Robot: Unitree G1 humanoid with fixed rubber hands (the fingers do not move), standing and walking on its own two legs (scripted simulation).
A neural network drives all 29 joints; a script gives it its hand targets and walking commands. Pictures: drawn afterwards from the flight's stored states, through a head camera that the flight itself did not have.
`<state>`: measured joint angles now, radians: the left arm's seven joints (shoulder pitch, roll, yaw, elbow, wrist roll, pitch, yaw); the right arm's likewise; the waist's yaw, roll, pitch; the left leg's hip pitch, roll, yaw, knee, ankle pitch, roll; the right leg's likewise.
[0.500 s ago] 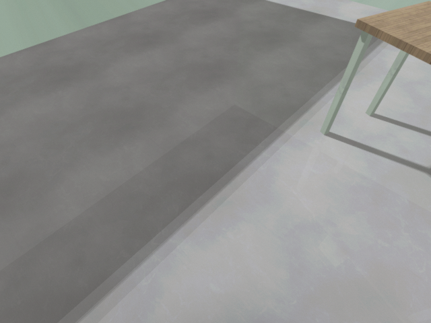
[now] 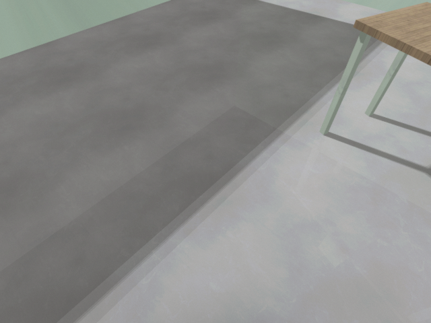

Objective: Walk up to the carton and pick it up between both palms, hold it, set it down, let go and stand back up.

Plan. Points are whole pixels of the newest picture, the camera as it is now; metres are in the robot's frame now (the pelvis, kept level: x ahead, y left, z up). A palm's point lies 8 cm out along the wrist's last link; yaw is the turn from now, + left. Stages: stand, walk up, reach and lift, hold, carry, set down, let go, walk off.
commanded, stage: walk up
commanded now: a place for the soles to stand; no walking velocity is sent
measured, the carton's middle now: out of the picture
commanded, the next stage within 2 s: none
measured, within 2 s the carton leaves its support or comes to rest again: neither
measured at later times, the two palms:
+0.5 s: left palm (169, 318) +0.16 +0.10 -0.13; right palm out of the picture +0.10 -0.42 -0.15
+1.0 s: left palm (254, 172) +0.53 -0.11 -0.12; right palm out of the picture +0.09 -0.40 -0.11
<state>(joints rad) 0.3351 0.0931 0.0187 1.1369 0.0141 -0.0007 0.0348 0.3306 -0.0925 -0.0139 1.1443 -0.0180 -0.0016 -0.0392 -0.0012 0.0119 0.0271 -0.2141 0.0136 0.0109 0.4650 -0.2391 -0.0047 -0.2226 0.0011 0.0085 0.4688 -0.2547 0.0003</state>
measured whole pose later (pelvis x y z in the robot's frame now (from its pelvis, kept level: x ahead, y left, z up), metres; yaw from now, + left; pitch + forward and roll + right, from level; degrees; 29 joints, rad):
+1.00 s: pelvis +0.30 -0.26 +0.00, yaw -41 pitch -1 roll -1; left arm 0.27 0.28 0.06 0.87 0.06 -0.01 -0.06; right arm 0.55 -0.20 -0.02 0.87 -0.05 -0.11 -0.02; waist -0.04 -0.01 0.03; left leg -0.09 0.12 0.24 0.42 -0.28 -0.02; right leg -0.63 -0.04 0.04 1.04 -0.15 0.02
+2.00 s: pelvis +0.57 -0.64 +0.00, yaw -53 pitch -2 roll +0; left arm 0.23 0.23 0.02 0.88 0.06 -0.01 -0.05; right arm 0.54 -0.17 -0.01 0.90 -0.03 -0.09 -0.01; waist -0.04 -0.02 0.08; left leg -0.06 0.08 0.11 0.43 -0.32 -0.04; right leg -0.56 -0.10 -0.06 0.79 -0.09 0.02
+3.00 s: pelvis +0.58 -0.74 -0.01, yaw -46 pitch +0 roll +0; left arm 0.30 0.22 0.00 0.99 0.03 -0.01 0.07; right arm 0.29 -0.25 0.00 0.97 -0.06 0.05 0.02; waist 0.02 0.03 0.04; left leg -0.37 0.04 0.04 0.77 -0.45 -0.02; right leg -0.35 -0.04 -0.17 0.49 -0.15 -0.06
